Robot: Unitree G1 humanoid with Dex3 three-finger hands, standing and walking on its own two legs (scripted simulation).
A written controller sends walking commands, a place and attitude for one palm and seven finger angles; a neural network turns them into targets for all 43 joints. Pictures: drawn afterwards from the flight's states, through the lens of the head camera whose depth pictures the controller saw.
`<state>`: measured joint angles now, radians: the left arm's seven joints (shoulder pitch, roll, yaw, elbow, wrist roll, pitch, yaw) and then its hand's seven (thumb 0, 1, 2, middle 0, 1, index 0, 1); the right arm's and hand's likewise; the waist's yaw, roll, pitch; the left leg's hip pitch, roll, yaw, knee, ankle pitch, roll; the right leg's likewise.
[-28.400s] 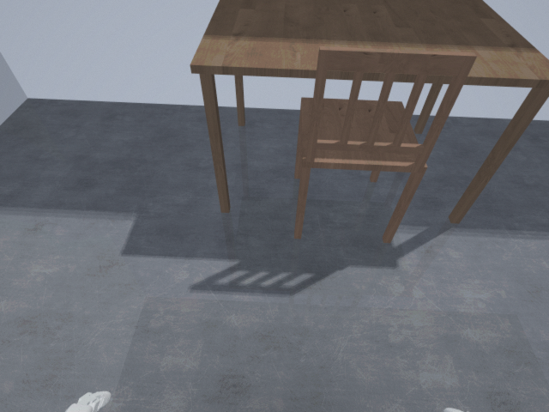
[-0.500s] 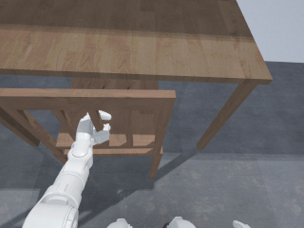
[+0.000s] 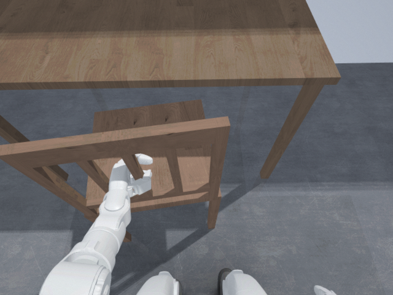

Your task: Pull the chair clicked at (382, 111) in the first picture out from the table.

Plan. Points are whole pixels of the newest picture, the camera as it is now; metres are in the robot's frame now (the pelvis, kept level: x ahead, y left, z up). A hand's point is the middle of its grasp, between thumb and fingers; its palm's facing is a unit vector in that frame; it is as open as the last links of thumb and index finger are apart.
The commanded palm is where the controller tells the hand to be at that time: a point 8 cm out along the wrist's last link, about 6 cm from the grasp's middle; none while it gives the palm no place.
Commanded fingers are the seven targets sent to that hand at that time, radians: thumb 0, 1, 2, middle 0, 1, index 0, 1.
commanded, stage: step backward, pulling the chair out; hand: left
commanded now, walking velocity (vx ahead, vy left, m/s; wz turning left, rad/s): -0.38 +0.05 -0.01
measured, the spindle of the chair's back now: (139, 176) +0.38 +0.15 -0.08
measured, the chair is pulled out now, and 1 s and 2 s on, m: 0.16 0.32 0.62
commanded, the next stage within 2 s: stop walking, hand still on the chair in 1.62 s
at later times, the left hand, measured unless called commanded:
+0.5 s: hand (137, 217) +0.28 +0.13 -0.06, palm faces +0.03 -0.98 -0.18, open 5.5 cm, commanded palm +0.28 +0.19 -0.06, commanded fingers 0.00 0.90 0.90 -0.50 -1.45 -0.50 -1.45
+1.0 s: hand (126, 256) +0.20 +0.15 -0.06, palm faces -0.03 -0.98 -0.19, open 5.4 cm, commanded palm +0.18 +0.20 -0.06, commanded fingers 0.00 0.90 0.90 -0.50 -1.45 -0.50 -1.45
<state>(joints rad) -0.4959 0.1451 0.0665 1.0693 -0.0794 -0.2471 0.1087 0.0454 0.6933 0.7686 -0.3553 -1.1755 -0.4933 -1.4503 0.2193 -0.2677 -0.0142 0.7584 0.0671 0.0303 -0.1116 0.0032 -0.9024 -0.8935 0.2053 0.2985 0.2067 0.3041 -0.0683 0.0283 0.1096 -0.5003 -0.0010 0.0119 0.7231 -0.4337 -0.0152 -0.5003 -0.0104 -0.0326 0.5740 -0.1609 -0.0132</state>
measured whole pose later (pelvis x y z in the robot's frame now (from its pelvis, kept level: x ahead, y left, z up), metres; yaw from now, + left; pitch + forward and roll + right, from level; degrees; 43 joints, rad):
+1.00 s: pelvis -0.18 +0.03 +0.00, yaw -2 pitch +3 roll -2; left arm -0.53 0.18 0.07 1.07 -0.03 -0.23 0.10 0.04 0.66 0.79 -0.36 -1.24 -0.49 -1.45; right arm 0.17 -0.23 -0.01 0.77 0.03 -0.03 -0.11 0.00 -0.90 -0.89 0.21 0.30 0.21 0.30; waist -0.07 0.04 0.16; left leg -0.44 0.05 -0.03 0.73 -0.42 -0.04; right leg -0.44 0.02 -0.02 0.56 -0.17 0.00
